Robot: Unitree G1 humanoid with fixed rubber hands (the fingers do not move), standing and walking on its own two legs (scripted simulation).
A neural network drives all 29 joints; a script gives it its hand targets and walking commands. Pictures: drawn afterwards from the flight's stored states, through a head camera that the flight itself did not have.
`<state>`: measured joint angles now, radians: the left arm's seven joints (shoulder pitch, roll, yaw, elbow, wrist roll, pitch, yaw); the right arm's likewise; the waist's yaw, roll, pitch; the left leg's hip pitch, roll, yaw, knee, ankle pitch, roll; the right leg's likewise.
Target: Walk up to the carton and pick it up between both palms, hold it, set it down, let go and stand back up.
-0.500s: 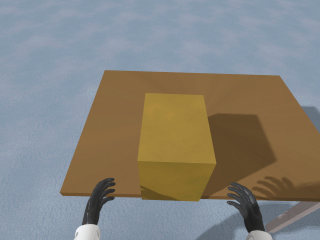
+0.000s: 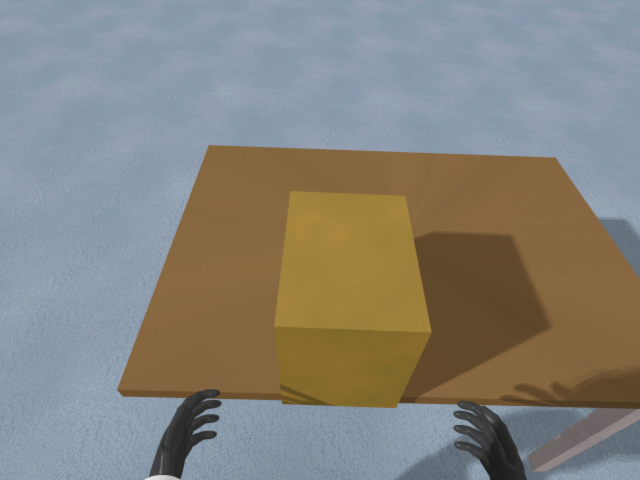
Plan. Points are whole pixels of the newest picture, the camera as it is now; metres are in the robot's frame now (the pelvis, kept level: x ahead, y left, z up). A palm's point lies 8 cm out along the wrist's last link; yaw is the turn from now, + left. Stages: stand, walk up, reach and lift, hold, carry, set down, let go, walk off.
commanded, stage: set down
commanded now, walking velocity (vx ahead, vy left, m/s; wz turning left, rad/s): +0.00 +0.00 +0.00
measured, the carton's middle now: (343, 300) +0.42 -0.01 -0.06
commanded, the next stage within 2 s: let go in 0.68 s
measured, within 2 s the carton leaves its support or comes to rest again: neither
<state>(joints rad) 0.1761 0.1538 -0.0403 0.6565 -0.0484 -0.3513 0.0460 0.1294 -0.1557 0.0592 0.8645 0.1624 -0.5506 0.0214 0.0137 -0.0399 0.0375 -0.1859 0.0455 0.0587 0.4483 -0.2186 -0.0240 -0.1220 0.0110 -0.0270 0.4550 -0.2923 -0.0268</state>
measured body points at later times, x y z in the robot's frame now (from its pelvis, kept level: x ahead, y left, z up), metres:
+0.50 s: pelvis +0.01 +0.00 +0.01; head +0.00 +0.01 +0.46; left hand +0.18 +0.22 -0.07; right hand +0.19 -0.21 -0.07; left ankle +0.02 +0.13 -0.74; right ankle -0.03 -0.10 -0.74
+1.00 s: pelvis +0.01 +0.01 +0.01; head +0.01 +0.02 +0.46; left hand +0.18 +0.23 -0.08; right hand +0.17 -0.22 -0.08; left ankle +0.02 +0.13 -0.74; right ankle -0.03 -0.10 -0.74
